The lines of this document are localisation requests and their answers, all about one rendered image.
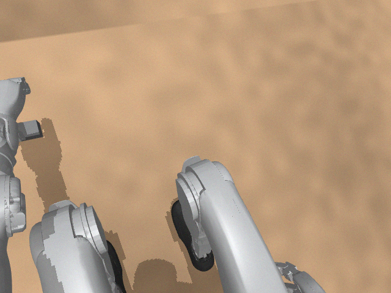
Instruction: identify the right robot foot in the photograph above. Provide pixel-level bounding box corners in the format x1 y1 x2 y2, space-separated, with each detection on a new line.
171 200 214 272

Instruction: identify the left robot arm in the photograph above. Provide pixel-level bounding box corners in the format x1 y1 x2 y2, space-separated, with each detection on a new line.
0 114 26 293

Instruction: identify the right robot hand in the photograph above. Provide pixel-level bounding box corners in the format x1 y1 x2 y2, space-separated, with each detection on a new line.
275 262 326 293

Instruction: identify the left robot foot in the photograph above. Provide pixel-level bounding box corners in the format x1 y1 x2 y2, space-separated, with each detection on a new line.
106 240 126 293

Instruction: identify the left robot hand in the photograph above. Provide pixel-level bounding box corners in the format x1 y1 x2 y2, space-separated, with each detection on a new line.
0 77 31 142

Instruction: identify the small box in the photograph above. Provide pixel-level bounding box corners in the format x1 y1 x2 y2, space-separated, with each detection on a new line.
17 120 43 141

